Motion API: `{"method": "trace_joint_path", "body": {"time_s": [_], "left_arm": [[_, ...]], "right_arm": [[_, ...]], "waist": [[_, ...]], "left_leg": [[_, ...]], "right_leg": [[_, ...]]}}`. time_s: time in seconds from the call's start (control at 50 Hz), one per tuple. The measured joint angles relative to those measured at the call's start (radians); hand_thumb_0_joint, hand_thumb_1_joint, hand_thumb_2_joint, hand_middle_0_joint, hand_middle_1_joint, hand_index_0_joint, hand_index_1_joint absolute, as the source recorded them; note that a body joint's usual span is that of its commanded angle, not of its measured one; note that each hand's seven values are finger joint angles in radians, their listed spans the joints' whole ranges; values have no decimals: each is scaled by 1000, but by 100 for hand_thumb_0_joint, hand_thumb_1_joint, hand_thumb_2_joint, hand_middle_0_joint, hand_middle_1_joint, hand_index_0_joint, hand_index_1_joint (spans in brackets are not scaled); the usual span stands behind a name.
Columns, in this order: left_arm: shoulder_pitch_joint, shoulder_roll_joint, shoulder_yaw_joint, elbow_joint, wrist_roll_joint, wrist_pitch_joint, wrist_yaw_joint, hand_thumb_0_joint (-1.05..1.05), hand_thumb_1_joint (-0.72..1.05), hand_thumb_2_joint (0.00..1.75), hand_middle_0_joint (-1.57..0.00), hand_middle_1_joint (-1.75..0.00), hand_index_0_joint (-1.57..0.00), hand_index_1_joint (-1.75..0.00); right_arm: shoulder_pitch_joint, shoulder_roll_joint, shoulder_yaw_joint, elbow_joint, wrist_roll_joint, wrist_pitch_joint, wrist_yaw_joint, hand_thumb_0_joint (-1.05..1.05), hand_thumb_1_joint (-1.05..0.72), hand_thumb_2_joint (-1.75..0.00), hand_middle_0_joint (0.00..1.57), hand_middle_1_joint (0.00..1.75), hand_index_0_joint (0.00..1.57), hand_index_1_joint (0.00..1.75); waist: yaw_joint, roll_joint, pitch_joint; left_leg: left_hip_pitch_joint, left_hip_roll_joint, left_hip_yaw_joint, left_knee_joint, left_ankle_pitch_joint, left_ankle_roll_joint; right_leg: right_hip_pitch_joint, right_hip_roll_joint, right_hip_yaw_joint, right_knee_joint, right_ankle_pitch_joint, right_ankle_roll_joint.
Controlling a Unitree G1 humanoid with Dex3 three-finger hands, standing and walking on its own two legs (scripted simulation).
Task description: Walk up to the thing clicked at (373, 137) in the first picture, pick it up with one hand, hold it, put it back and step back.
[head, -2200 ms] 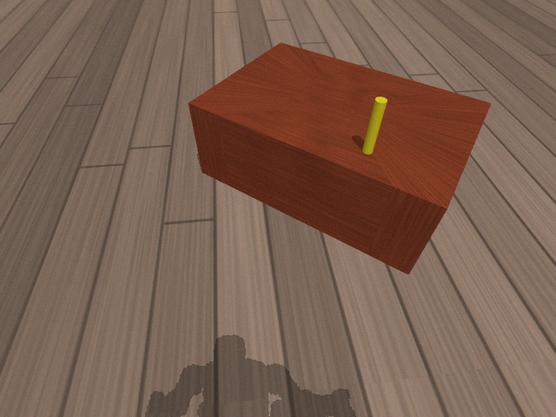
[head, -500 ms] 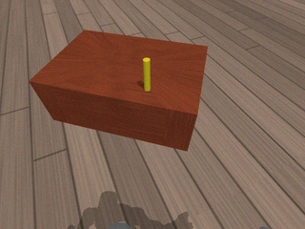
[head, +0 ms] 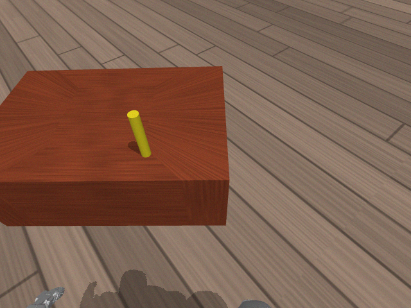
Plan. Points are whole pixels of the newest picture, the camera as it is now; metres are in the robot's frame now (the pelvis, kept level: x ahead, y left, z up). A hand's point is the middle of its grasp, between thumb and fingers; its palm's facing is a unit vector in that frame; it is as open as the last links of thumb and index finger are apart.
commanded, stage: walk up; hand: left
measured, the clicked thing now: (140, 135) +0.74 +0.22 -0.22
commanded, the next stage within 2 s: stand in 1.98 s
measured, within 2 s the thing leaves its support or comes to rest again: neither
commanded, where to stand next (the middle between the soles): +0.28 +0.06 m, yaw -6 degrees
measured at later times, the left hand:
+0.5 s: hand (51, 268) +0.25 +0.35 -0.13, palm faces -0.17 -0.89 -0.41, open 7.3 cm
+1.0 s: hand (88, 214) +0.39 +0.30 -0.14, palm faces -0.15 -0.93 -0.34, open 7.3 cm
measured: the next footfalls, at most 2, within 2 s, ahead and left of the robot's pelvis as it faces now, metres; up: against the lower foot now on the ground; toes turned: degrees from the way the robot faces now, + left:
left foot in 0.28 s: +0.27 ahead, +0.21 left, +0.00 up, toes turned -5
right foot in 0.62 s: +0.32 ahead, -0.06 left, +0.00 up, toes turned -8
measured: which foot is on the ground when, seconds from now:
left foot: up 0.00-0.26, down 0.28-1.00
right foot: down 0.00-0.30, up 0.32-0.60, down 0.62-1.00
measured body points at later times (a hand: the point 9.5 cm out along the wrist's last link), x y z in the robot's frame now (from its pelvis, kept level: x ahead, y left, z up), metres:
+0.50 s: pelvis +0.17 +0.07 +0.01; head +0.20 +0.07 +0.46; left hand +0.26 +0.40 -0.10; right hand +0.20 -0.26 -0.09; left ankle +0.21 +0.19 -0.72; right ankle +0.21 -0.06 -0.68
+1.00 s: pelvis +0.23 +0.07 +0.01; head +0.25 +0.07 +0.46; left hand +0.39 +0.35 -0.11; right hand +0.26 -0.24 -0.12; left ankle +0.23 +0.21 -0.72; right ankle +0.28 -0.06 -0.72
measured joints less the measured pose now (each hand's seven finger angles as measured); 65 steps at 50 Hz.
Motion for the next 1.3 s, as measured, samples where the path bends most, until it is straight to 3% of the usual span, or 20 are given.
{"method": "trace_joint_path", "body": {"time_s": [0.06,0.14,0.26,0.28,0.32,0.36,0.4,0.52,0.62,0.66,0.72,0.76,0.8,0.84,0.9,1.02,1.3], "left_arm": [[28,-20,-14,-5,-3,-2,7,0,91,90,-20,-30,-21,-30],[75,-24,-21,-4,7,-5,8,0,90,90,-20,-30,-21,-31],[141,4,-21,17,17,3,16,0,90,90,-20,-30,-21,-31],[152,11,-20,22,18,7,20,0,90,90,-20,-30,-21,-31],[157,20,-16,44,14,18,33,0,90,90,-20,-30,-21,-31],[149,21,-20,71,11,30,44,0,90,90,-20,-30,-21,-31],[136,31,-20,85,5,28,43,1,90,90,-20,-30,-21,-30],[95,24,-14,75,6,20,26,0,91,90,-20,-30,-21,-30],[48,4,-13,67,11,19,38,0,91,90,-20,-30,-21,-30],[21,-12,-12,77,14,20,46,0,91,90,-20,-30,-21,-30],[-17,-36,-33,84,14,29,48,0,91,90,-20,-30,-21,-30],[-42,-48,-44,88,17,36,50,0,91,90,-20,-30,-21,-30],[-69,-55,-51,94,16,45,48,0,90,90,-20,-30,-21,-30],[-98,-60,-52,108,11,57,48,0,90,90,-20,-30,-21,-30],[-126,-74,-54,141,7,64,44,0,90,90,-20,-30,-21,-30],[-164,-71,-56,218,-2,67,37,0,90,90,-20,-30,-21,-30],[-183,-71,-52,356,-1,80,30,0,91,90,-20,-30,-21,-30]], "right_arm": [[-28,-1,2,-12,-2,-7,5,1,-91,-90,21,30,20,30],[-61,1,-4,-34,-10,-12,24,0,-91,-90,21,30,20,30],[-86,3,-20,-53,-20,-22,48,0,-91,-90,21,30,20,30],[-83,0,-24,-59,-22,-30,49,0,-91,-90,21,30,20,30],[-89,5,-30,-69,-30,-43,43,0,-91,-90,21,30,20,30],[-90,14,-27,-76,-17,-45,39,0,-91,-90,21,30,20,30],[-83,33,-17,-74,-7,-44,32,0,-91,-90,21,30,20,30],[-39,38,11,-55,-3,-42,11,0,-90,-90,21,30,20,30],[-37,31,25,-32,14,-15,-8,0,-90,-90,21,30,20,30],[-63,34,27,-12,23,3,-19,0,-90,-90,21,30,20,30],[-111,46,34,16,28,27,-33,0,-91,-90,21,30,20,30],[-137,52,38,31,32,22,-35,0,-91,-90,21,30,20,30],[-153,56,41,46,29,7,-34,0,-91,-90,21,30,20,30],[-166,66,41,71,20,-3,-35,0,-91,-90,21,30,20,30],[-180,70,51,116,19,-4,-29,0,-91,-90,21,30,20,30],[-204,79,68,187,18,-12,-29,0,-91,-90,21,30,20,30],[-291,77,61,273,16,-3,-28,0,-91,-90,21,30,20,30]], "waist": [[19,18,-9],[41,23,-15],[64,-4,-33],[61,-14,-39],[54,-46,-33],[43,-49,-31],[36,-65,-23],[26,-69,-4],[25,-43,14],[30,-17,22],[41,-7,22],[41,-6,17],[38,-11,11],[38,-34,9],[40,-34,-6],[39,-58,-26],[58,-49,-34]], "left_leg": [[-98,8,-10,4,51,2],[-170,27,-6,-141,107,-10],[-136,13,19,-367,193,-7],[-110,0,28,-404,215,-7],[-100,-23,58,-365,230,-20],[-83,-17,72,-342,189,-11],[-41,-17,85,-375,182,-7],[61,-25,110,-471,176,-9],[55,-10,108,-367,86,-31],[26,3,77,-275,27,-21],[-11,-34,14,-180,-103,0],[-17,-40,0,-207,-78,4],[5,-42,-3,-308,13,1],[22,-57,9,-350,84,-37],[41,-51,8,-377,88,-50],[102,-58,7,-479,129,-46],[213,-59,-1,-675,222,-47]], "right_leg": [[51,4,15,-43,-9,5],[94,4,37,-60,-40,13],[128,-22,70,-2,-144,44],[124,-33,77,35,-177,46],[76,-50,109,191,-218,17],[-5,-17,107,380,-245,-2],[-68,-4,82,467,-207,-13],[-127,-37,-2,240,-111,4],[-53,-18,-19,-4,58,-13],[-58,2,-24,31,28,-6],[-70,3,-12,64,0,-7],[-77,-3,-6,65,-3,-1],[-87,-12,-3,76,-9,7],[-88,-29,11,85,-16,18],[-56,-24,8,30,5,27],[7,-29,4,-68,42,34],[127,-27,-10,-265,129,39]]}}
